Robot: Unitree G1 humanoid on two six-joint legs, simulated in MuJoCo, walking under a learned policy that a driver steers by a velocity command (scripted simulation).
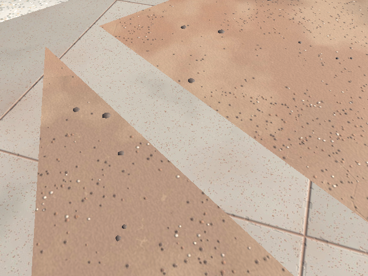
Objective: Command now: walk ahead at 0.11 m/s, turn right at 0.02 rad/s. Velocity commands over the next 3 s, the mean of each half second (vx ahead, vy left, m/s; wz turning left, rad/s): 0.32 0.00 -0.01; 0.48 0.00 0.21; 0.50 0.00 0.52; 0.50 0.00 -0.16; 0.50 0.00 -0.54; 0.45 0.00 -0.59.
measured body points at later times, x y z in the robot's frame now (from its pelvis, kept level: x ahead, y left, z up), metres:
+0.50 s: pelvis +0.14 +0.02 +0.01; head +0.17 +0.03 +0.46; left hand +0.36 +0.25 -0.09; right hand +0.06 -0.24 -0.12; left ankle +0.02 +0.12 -0.73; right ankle +0.30 -0.13 -0.69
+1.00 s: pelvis +0.42 -0.03 +0.01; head +0.43 -0.02 +0.46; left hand +0.41 +0.24 -0.13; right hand +0.61 -0.28 -0.10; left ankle +0.58 +0.16 -0.67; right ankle +0.36 -0.12 -0.73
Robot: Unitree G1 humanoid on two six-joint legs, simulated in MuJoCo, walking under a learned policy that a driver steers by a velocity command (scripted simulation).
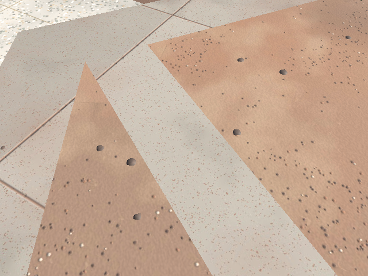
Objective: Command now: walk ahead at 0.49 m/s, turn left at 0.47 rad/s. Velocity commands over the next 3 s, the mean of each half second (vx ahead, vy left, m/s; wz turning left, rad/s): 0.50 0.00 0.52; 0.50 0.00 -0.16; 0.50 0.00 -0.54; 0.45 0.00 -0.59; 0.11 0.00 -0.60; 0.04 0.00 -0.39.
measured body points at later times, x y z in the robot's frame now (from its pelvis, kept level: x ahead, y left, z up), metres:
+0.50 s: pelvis +0.29 +0.06 +0.00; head +0.32 +0.09 +0.45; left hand +0.42 +0.37 -0.09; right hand +0.44 -0.19 -0.10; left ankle +0.25 +0.12 -0.74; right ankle +0.50 -0.09 -0.68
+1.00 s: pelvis +0.59 +0.07 +0.01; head +0.63 +0.06 +0.45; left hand +0.57 +0.35 -0.11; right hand +0.83 -0.14 -0.08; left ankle +0.70 +0.28 -0.68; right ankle +0.58 -0.01 -0.74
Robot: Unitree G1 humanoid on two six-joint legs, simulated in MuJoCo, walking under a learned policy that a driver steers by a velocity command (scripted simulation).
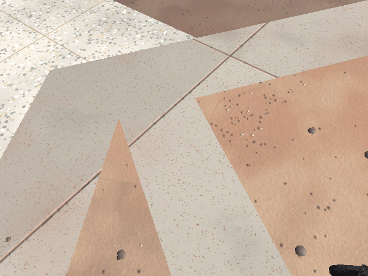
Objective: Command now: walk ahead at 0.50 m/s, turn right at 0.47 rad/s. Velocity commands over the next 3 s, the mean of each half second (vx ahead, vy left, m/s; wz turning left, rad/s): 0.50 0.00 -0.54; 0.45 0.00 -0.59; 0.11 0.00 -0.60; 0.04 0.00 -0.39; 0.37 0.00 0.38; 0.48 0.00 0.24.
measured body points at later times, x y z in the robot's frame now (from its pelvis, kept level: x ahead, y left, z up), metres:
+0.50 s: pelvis +0.27 +0.03 +0.00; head +0.30 +0.02 +0.44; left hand +0.52 +0.23 -0.10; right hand +0.22 -0.26 -0.12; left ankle +0.25 +0.14 -0.75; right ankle +0.33 -0.16 -0.68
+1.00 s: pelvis +0.50 -0.13 +0.00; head +0.53 -0.17 +0.44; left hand +0.73 +0.06 -0.10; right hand +0.51 -0.46 -0.09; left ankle +0.72 -0.06 -0.69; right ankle +0.45 -0.19 -0.75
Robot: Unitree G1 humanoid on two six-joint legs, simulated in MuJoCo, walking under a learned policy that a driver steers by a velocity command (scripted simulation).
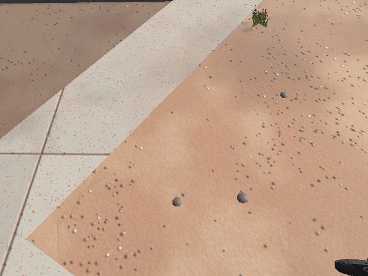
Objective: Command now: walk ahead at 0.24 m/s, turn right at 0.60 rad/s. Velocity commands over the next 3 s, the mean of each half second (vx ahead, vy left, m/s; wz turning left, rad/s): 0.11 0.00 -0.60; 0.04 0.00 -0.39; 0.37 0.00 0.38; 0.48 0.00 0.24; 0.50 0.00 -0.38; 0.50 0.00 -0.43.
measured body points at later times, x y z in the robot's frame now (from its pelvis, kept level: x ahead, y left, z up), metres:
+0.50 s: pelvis +0.12 +0.04 -0.01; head +0.16 +0.02 +0.44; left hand +0.35 +0.26 -0.10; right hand +0.19 -0.27 -0.11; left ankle +0.22 +0.13 -0.74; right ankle +0.10 -0.10 -0.70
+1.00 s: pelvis +0.13 -0.01 -0.01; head +0.14 -0.02 +0.44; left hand +0.40 +0.14 -0.09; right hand +0.12 -0.31 -0.12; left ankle +0.19 +0.12 -0.73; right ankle +0.09 -0.09 -0.74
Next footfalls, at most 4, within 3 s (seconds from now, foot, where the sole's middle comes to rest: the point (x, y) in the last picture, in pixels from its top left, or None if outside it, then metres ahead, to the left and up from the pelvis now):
0.16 left None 0.26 0.12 -0.78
0.60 right None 0.12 -0.11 -0.78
1.06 left None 0.21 0.09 -0.78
1.46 right None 0.38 -0.24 -0.78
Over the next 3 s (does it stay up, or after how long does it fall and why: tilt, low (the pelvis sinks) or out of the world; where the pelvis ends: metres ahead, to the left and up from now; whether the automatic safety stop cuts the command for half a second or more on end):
stays up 1.12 -0.26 -0.02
